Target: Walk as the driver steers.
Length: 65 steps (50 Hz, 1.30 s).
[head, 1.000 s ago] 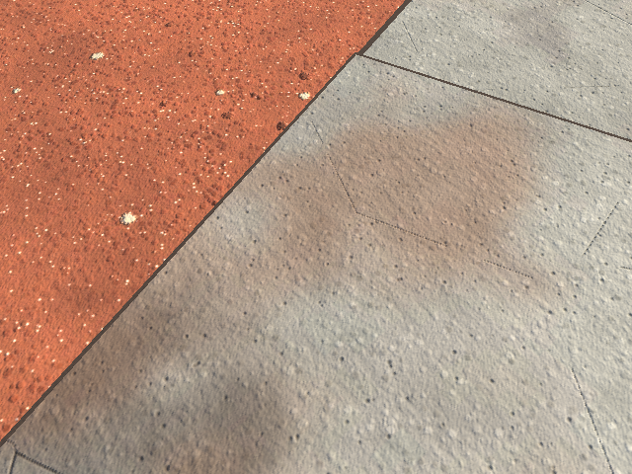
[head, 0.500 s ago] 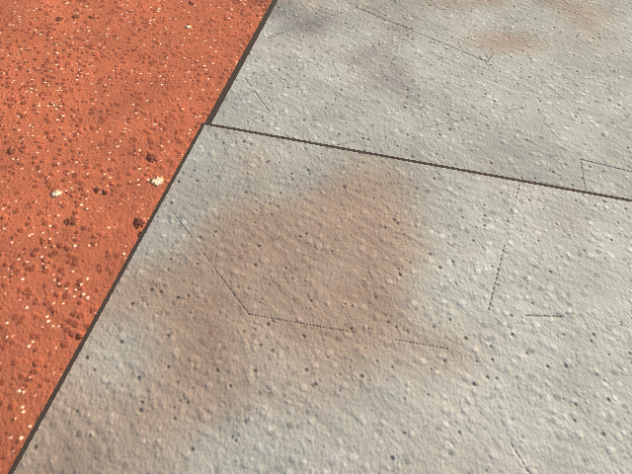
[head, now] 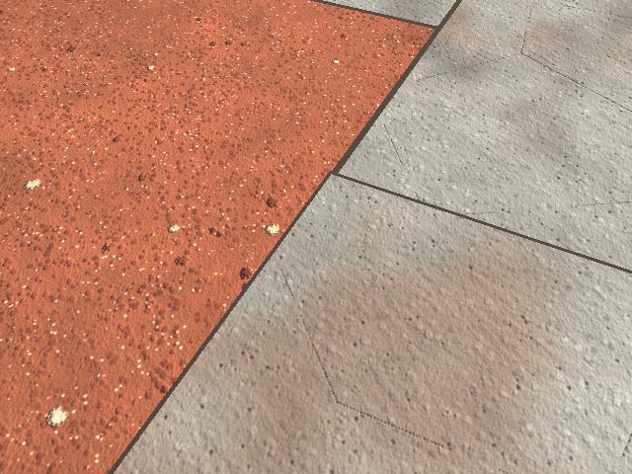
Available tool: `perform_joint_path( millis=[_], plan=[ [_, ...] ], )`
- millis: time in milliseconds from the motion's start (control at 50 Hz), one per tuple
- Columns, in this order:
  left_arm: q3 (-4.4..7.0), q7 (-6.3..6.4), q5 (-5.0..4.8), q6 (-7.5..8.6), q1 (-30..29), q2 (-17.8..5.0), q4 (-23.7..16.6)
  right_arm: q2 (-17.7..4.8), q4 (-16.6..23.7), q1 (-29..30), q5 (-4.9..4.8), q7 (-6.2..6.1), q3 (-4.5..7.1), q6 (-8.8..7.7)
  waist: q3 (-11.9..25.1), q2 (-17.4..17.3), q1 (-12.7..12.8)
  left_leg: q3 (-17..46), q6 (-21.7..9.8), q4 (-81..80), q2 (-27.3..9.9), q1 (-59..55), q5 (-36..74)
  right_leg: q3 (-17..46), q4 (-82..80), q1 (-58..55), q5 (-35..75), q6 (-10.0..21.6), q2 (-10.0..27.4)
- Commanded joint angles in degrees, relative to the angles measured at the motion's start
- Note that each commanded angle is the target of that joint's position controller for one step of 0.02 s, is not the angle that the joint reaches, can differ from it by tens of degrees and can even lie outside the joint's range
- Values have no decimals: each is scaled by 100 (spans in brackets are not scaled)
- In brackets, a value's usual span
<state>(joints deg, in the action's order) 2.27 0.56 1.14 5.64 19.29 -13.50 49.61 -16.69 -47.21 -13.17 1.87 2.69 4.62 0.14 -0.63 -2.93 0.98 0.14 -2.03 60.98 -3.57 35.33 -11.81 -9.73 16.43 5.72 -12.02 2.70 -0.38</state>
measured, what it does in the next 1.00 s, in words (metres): walks ahead, turning left: left foot, then right foot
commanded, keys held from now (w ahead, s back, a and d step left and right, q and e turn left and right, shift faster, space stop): w+q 0.54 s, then w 0.20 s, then w+e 0.26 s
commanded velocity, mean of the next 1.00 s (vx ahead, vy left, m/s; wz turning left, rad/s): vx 0.50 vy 0.00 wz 0.36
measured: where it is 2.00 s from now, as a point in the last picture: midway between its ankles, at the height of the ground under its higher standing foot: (257, 268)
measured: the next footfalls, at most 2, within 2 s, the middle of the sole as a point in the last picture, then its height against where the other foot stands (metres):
left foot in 0.26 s outside the picture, level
right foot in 0.80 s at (316, 419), level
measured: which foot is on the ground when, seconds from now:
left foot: up 0.00-0.24, down 0.26-0.80, up 0.82-1.00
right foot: down 0.00-0.28, up 0.30-0.78, down 0.80-1.00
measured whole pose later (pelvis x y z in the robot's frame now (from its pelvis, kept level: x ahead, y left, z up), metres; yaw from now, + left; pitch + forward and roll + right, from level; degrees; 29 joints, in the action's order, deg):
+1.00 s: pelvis +0.54 +0.12 -0.01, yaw +21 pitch +0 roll +0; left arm 2.8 -1.2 0.2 3.1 18.7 -14.6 48.7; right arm -15.9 -44.6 -14.1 2.8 1.2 1.9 -2.8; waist -2.4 -2.3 0.4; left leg 1.6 -1.5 60.5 -0.9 26.1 -17.3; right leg 0.6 22.0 12.6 -9.3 5.4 -5.6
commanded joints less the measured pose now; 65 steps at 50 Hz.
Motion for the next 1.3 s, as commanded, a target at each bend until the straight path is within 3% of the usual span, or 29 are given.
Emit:
perform_joint_path(
  millis=[20, 80, 160, 200, 240, 260, 280, 300, 320, 340, 380, 420, 480, 560, 680, 740, 780, 800, 820, 840, 860, 880, 920, 1000, 1080, 1140, 1220, 1260, 1300],
  plan=[
    [120, 6, -1, 98, 3, -536, -212, 17, 453, 315, 11, 93, -52, 0, -249, 751, -78, 55, 85, -455, -186, 666, 606, 652, -829, -246, 1610, 605, 1523],
    [157, 7, 8, 84, 84, -655, -138, 84, 675, 922, 11, 168, -137, -24, -397, 767, 38, -235, 2, -1506, -135, 277, 1106, 195, -826, -186, 1689, 526, 1473],
    [225, 46, 14, -11, 401, -869, 34, -18, 911, 1375, 50, 201, -150, -29, -495, 721, 146, -653, -319, -2259, 49, -44, 611, -155, -484, -743, 2509, 414, 1648],
    [259, 73, 23, -91, 424, -1030, 83, -100, 912, 1211, 74, 155, -108, -26, -298, 821, 28, -891, -551, -2438, 385, -520, 23, -380, 244, -1041, 4224, 331, 1661],
    [301, 80, 17, -214, 409, -1212, 91, -290, 648, 199, 87, 62, 14, -91, 354, 793, -427, -963, -845, -2770, 856, -1745, -368, -525, 1983, -976, 5103, 272, 1616],
    [283, 68, 23, -241, 348, -1176, 4, -550, 327, -786, 139, -30, 146, -141, 920, 449, -872, -547, -1061, -3142, 768, -3179, -279, -602, 3481, -122, 4038, 87, 1480],
    [134, -2, -32, -216, 535, -525, -360, -1269, 318, -1036, 149, -122, 330, -145, 1490, -719, -693, 1978, -1635, -3384, -939, -4926, -911, -562, 5458, 2092, 91, -224, 856],
    [184, -64, 7, -149, 113, -741, -683, -1560, 494, -1061, -51, -147, 385, -87, 1936, -742, -745, 4524, -2171, -4373, -1713, -5417, -481, 594, 6571, 3361, -2011, -412, -47],
    [198, -83, 15, -116, -546, -842, -822, -1415, 381, -943, -99, -188, 355, -41, 1134, -55, -783, 3562, -1971, -4480, -1508, -5035, -60, 1103, 6588, 3960, -1406, -342, 327],
    [138, -85, -36, -51, -520, -730, -805, -1093, 346, -667, -137, -230, 272, -57, 474, 121, -540, 2782, -1790, -4481, -1339, -4167, 587, 1061, 6124, 3813, -849, -304, 560],
    [139, -66, 98, -136, -243, -696, -669, -674, 389, -177, -178, -260, 142, -133, 69, 265, -30, 1841, -1398, -4594, -690, -2990, 1660, 1117, 5306, 2998, -630, -354, 794],
    [136, -106, 185, -327, -87, -650, -640, -576, 428, -151, -195, -230, 97, -246, 244, 180, 106, 1544, -1398, -4662, -455, -2662, 2183, 1068, 5056, 2609, -604, -462, 775],
    [110, -141, 167, -437, -507, -540, -806, -742, 357, -460, -183, -211, 142, -319, 103, 145, 25, 1474, -1373, -4868, -285, -2496, 1867, 982, 4452, 2881, -132, -580, 735],
    [86, -159, 142, -433, -1421, -549, -1086, -713, 275, -941, -181, -224, 132, -314, -140, -15, -309, 1650, -1240, -4961, -257, -2921, 1497, 1029, 3320, 3447, 670, -632, 658],
    [-3, -252, 81, -306, -2243, -487, -1343, -677, 90, -1484, -119, -299, 71, -360, -222, -77, -659, 1591, -1065, -4669, -431, -3622, 2429, 868, 2042, 3188, 1163, -369, 371],
    [42, -238, 62, -248, -1928, -632, -1308, -823, 84, -1294, -93, -353, 77, -381, -261, -163, -403, 1631, -862, -4425, -598, -3634, 3026, 868, 1542, 2356, 722, -85, 185],
    [154, -140, 45, -205, -830, -830, -938, -927, 59, -1110, -69, -345, 86, -401, 208, -84, 105, 1247, -670, -3273, -381, -3674, 4440, 635, 1163, 1023, 335, 162, -186],
    [226, -67, 84, -157, -4, -1002, -715, -828, 57, -1116, -64, -325, 47, -417, 715, 109, 474, 954, -559, -2105, -111, -3245, 4037, 905, 1030, -113, 312, 364, 86],
    [323, 3, 200, -132, 803, -1480, -668, -380, 253, -1360, -152, -303, -75, -441, 1532, 906, 598, 591, -363, -211, 373, -2083, 2078, 2906, 862, -1502, -634, 839, 1493],
    [418, -61, 131, -200, 728, -1774, -507, -265, 236, -1903, -176, -259, -81, -441, 1603, 2038, 191, 358, -190, 1000, 1235, -539, -1770, 5430, -34, -2038, -492, 1489, 2310],
    [311, -140, -62, -264, 179, -1222, -577, -578, 212, -1437, 42, -281, -57, -413, 713, 998, 38, 617, -263, 1231, 717, 18, -1390, 5213, -162, -1392, -1174, 1391, 2036],
    [245, -176, -104, -270, -238, -911, -666, -590, 307, -905, 52, -236, -63, -433, 158, 552, 7, 525, -236, 1013, 455, 32, -867, 4279, -187, -676, -885, 1291, 1788],
    [174, -179, -68, -233, -343, -710, -577, -470, 433, -577, 90, -181, -112, -410, -118, 547, -147, 397, -123, 446, 156, -200, -532, 3333, -333, -21, 422, 1074, 1226],
    [235, -147, -140, -139, 47, -875, -317, -296, 516, -443, 119, -131, -206, -272, 32, 699, -237, 171, 237, -234, 65, -397, -436, 2754, -511, 274, 1491, 1201, 900],
    [293, -120, -148, -185, 378, -956, -224, -232, 887, 681, 81, -125, -278, -251, -251, 631, 36, 34, 474, -1446, 21, -50, 400, 2638, -724, 383, 1295, 1119, 693],
    [335, -120, -126, -201, 620, -1006, -170, -157, 1028, 1184, 20, -106, -332, -282, -132, 681, 236, -42, 513, -2103, 188, -333, 1030, 2538, -470, 287, 1746, 956, 551],
    [370, -69, -49, -237, 743, -1054, -209, -305, 1150, 1492, -41, -147, -312, -378, -43, 728, 319, 136, 400, -2561, 301, -516, 1081, 2843, 132, -102, 2333, 875, 685],
    [407, -27, -6, -259, 502, -1140, -327, -424, 1092, 1196, -45, -174, -273, -433, -15, 772, 125, 221, 289, -2948, 367, -1110, 623, 3090, 466, -14, 2326, 745, 749],
    [422, -50, -15, -244, 205, -1188, -427, -584, 795, 207, -36, -257, -185, -540, 313, 509, -392, 206, 97, -3584, 475, -2500, 447, 3027, 1579, 342, 2481, 563, 416]
  ],
)
Keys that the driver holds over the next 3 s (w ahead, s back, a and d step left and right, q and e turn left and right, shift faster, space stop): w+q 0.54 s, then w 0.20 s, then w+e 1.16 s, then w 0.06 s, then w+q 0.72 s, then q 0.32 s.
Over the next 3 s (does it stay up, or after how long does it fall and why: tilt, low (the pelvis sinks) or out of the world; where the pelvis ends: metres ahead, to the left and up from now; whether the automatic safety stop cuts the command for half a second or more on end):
stays up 1.60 0.19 -0.05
